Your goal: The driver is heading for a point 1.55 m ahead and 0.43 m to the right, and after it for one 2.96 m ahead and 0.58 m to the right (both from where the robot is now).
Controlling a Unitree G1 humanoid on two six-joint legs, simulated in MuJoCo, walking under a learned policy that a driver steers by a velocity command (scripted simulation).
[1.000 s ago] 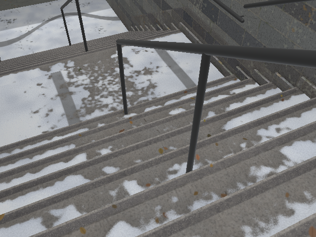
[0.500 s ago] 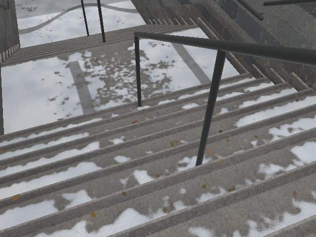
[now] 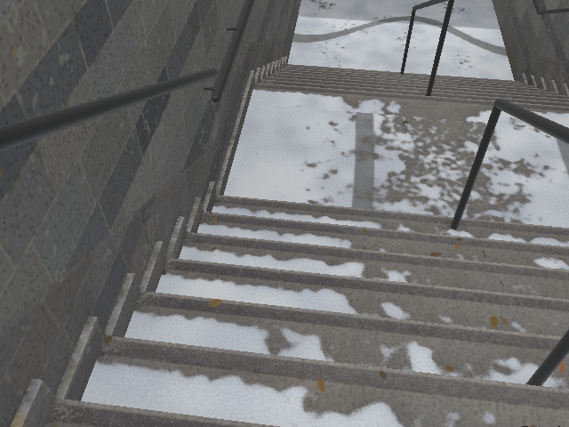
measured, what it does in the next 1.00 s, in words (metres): goes down, turning right: right foot 0.16 m lower, then left foot 0.16 m lower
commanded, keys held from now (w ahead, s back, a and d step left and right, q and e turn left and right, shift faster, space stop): w+q+shift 0.08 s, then w+shift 0.04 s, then w+e+shift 0.88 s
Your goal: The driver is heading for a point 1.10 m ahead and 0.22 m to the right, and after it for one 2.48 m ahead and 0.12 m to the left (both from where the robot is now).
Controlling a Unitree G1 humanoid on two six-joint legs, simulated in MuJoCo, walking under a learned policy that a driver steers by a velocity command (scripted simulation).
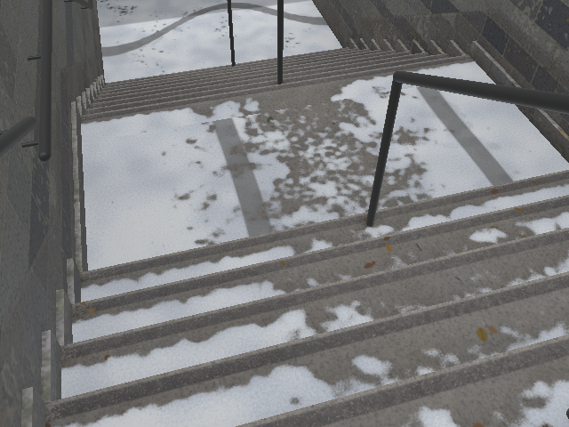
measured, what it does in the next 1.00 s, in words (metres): goes down, turning right: right foot 0.17 m lower, then left foot 0.17 m lower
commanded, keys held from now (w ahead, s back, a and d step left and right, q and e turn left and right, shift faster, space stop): w+e+shift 0.52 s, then e+shift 0.04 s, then shift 0.26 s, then q+shift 0.18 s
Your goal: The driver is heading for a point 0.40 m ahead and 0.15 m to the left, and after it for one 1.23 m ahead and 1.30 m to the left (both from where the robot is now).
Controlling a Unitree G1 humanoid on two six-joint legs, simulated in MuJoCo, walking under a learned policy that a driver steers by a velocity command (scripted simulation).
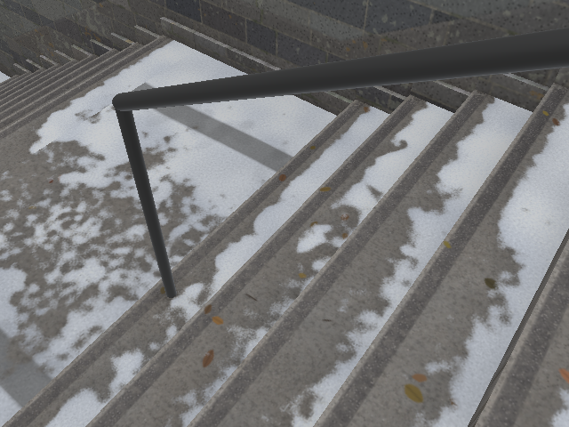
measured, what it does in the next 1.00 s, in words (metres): goes down, turning left: left foot 0.16 m lower, then right foot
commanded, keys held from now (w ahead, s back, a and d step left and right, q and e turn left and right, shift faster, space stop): q+shift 0.08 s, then w+q+shift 0.36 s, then q+shift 0.56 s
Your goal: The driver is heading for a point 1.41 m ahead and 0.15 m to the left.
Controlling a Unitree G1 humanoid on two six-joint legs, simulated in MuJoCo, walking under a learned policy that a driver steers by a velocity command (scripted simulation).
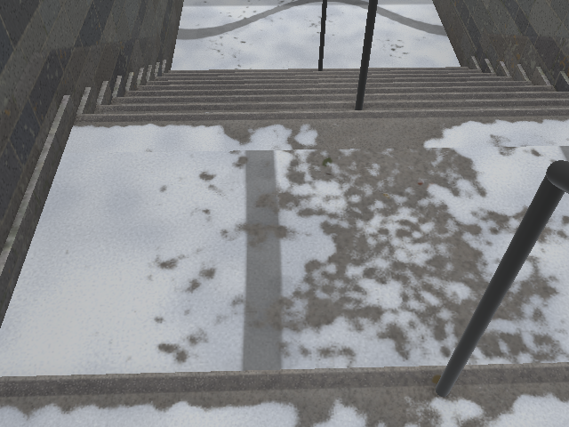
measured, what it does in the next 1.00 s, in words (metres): steps to the right, turning left: right foot, then left foot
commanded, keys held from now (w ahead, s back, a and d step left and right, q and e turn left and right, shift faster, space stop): q+shift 0.30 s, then shift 0.70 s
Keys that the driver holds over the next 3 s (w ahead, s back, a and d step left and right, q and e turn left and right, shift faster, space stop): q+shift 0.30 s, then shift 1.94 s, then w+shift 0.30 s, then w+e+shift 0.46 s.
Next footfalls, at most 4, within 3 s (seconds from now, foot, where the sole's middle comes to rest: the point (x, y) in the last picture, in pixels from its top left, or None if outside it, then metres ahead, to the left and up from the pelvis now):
0.40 right None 0.13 -0.15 -0.78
0.82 left None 0.03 0.05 -0.78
2.62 left None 0.13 0.14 -0.78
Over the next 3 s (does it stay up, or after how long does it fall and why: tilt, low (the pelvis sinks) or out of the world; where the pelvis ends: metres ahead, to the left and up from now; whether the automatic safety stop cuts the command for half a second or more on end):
stays up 0.29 0.14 -0.14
